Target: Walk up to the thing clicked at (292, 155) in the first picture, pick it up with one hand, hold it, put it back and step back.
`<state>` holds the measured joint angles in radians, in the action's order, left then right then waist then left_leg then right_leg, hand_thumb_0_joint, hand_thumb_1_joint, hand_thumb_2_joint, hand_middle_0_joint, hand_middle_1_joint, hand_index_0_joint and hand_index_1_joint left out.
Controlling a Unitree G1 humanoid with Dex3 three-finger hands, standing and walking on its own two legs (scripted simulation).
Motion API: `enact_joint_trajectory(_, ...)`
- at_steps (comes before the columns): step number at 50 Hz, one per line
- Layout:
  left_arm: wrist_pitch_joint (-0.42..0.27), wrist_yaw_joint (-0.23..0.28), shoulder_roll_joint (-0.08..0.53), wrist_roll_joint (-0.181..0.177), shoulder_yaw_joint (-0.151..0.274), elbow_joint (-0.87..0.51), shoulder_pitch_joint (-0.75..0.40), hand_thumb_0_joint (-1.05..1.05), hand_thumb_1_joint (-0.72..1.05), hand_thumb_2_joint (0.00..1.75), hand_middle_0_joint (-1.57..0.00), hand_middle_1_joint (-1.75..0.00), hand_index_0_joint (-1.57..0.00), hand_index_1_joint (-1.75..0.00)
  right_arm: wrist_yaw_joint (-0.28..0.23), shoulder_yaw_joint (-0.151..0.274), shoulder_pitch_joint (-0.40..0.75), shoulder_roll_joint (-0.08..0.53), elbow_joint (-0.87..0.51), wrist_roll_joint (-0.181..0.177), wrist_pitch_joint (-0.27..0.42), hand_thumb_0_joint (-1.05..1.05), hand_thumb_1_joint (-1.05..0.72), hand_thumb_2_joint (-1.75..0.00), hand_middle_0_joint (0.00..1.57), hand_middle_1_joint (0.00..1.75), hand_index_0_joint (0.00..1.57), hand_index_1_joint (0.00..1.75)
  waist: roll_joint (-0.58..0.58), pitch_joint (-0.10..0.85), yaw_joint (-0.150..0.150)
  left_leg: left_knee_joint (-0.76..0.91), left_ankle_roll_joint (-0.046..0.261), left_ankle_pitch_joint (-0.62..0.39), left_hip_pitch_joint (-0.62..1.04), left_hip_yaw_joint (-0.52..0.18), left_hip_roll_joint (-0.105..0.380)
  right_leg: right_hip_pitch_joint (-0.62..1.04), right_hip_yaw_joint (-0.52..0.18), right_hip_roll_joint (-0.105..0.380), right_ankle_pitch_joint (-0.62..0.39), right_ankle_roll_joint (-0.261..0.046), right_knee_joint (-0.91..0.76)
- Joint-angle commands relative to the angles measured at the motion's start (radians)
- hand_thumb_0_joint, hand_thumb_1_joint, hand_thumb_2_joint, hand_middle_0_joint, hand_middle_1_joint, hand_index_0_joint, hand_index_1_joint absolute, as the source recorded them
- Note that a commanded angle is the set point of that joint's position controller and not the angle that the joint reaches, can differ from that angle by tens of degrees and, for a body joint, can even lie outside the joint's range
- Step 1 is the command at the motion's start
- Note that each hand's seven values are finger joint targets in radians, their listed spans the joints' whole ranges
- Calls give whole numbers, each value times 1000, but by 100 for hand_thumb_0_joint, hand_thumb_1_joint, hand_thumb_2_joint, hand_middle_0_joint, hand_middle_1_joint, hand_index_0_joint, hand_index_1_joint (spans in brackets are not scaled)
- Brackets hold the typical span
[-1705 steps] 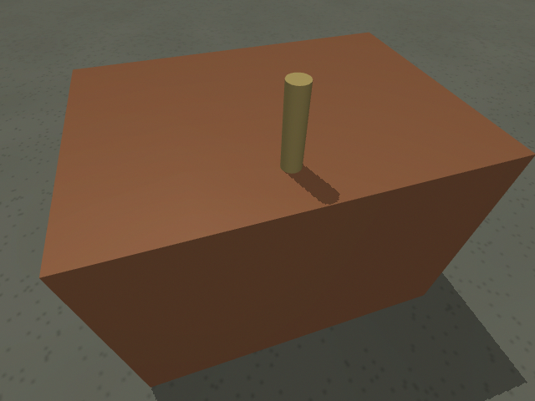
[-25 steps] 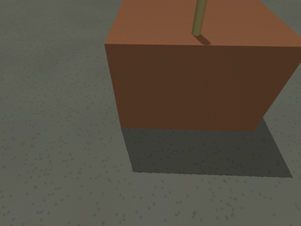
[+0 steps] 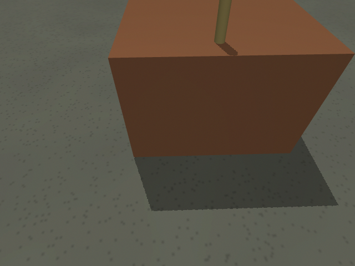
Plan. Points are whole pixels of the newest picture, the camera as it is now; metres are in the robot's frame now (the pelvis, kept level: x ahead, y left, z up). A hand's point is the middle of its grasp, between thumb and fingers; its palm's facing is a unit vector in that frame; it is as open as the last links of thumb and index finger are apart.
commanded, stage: step back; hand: right
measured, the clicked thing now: (222, 18) +1.09 -0.20 +0.09
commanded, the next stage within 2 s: stand in 0.10 s
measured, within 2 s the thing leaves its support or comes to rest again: neither
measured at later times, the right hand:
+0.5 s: hand out of the picture +0.10 -0.25 -0.13, palm faces +0.00 +0.94 -0.34, open 7.4 cm
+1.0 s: hand out of the picture +0.05 -0.26 -0.14, palm faces -0.01 +0.95 -0.32, open 7.4 cm
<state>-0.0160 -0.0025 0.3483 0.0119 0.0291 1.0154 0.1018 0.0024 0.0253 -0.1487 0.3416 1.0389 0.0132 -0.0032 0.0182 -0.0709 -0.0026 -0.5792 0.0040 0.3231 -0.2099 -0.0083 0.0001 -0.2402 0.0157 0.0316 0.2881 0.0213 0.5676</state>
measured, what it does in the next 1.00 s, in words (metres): stands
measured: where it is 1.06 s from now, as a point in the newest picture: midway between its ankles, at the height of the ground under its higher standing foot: outside the picture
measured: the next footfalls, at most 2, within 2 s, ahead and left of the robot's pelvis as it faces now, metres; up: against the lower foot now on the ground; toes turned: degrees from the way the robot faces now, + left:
none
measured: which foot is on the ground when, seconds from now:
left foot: down 0.00-1.00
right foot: down 0.00-1.00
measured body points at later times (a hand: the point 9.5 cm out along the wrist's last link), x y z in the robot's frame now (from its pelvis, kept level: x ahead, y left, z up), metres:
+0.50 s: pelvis +0.01 +0.00 +0.02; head +0.02 +0.00 +0.47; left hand +0.10 +0.30 -0.12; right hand +0.10 -0.30 -0.11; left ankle -0.01 +0.12 -0.73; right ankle +0.01 -0.14 -0.73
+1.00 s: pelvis +0.00 -0.01 +0.02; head +0.01 -0.02 +0.47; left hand +0.07 +0.29 -0.12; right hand +0.05 -0.31 -0.12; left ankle -0.01 +0.12 -0.73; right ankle +0.01 -0.14 -0.73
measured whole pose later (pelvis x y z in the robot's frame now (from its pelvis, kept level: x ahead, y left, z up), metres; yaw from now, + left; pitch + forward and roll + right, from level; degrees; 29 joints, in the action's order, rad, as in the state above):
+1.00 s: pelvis +0.00 -0.01 +0.02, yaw +0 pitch -2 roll +0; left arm -0.02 -0.01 0.35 0.01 0.00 1.15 0.12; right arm 0.01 0.01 -0.12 0.34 1.16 0.01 0.00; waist 0.00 -0.05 0.01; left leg -0.31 -0.02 0.19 -0.10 -0.01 0.01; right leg -0.14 0.02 0.02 0.15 0.01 0.32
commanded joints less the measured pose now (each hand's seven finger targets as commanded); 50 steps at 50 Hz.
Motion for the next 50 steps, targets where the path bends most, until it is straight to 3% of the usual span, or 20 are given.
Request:
enact_joint_trajectory(1,-30,17,243,-9,52,-43,-48,0,90,90,-20,-30,-20,-30,-11,33,62,213,-37,0,34,0,-90,-90,20,30,20,30,-58,114,-22,129,39,-340,-28,-97,112,136,-98,97,-288,-61,-126)
enact_joint_trajectory(4,-25,19,235,-13,49,-40,-65,0,90,90,-20,-30,-20,-30,-18,39,48,224,-13,-1,36,0,-90,-90,20,30,20,30,8,165,-16,140,32,-501,42,-89,119,155,-71,97,-387,-69,-86)
enact_joint_trajectory(5,-21,14,186,-24,25,-8,-32,0,90,90,-20,-30,-20,-30,-13,33,66,231,-18,-5,45,0,-90,-90,20,30,20,30,26,169,-11,191,34,-475,89,-113,132,151,-85,89,-376,-53,-121)
enact_joint_trajectory(8,-22,13,197,-17,22,3,-64,0,90,90,-20,-30,-20,-30,-13,31,76,220,-5,-9,51,0,-90,-90,20,30,20,30,26,175,-3,208,24,-545,114,-101,134,185,-77,90,-411,-47,-146)
enact_joint_trajectory(12,-20,12,199,-9,17,21,-81,0,90,90,-20,-30,-20,-30,-14,29,100,213,2,-10,47,0,-90,-90,20,30,20,30,23,153,1,249,16,-519,124,-85,134,197,-71,91,-408,-39,-183)
enact_joint_trajectory(22,-25,10,207,-2,9,57,-76,0,90,90,-20,-30,-20,-30,-8,29,124,212,20,-9,39,0,-90,-90,20,30,20,30,-15,99,7,318,10,-295,99,-80,125,181,-84,101,-281,-34,-275)
enact_joint_trajectory(30,-30,10,210,-2,4,64,-63,0,90,90,-20,-30,-20,-30,-5,24,126,214,30,-8,40,0,-90,-90,20,30,20,30,-15,115,9,316,10,-299,136,-72,130,159,-90,108,-299,-32,-291)
enact_joint_trajectory(38,-28,12,219,-2,3,72,-43,0,90,90,-20,-30,-20,-30,1,23,113,208,46,-6,31,0,-90,-90,20,30,20,30,-45,81,3,329,10,-190,98,-80,121,132,-92,103,-173,-34,-314)
enact_joint_trajectory(43,-21,8,228,-3,7,73,-32,0,90,90,-20,-30,-20,-30,3,20,86,208,56,-2,31,0,-90,-90,20,30,20,30,-14,41,3,348,9,-74,50,-84,112,91,-106,98,-39,-35,-327)
enact_joint_trajectory(48,-28,7,218,-2,3,70,-25,0,90,90,-20,-30,-20,-30,1,18,83,210,51,-3,35,0,-90,-90,20,30,20,30,-32,90,1,330,13,-203,78,-88,126,139,-100,102,-180,-38,-300)
enact_joint_trajectory(50,-28,8,223,-3,4,67,-31,0,90,90,-20,-30,-20,-30,-1,20,81,214,51,-4,36,0,-90,-90,20,30,20,30,-30,101,6,320,14,-211,95,-85,126,138,-100,102,-191,-40,-297)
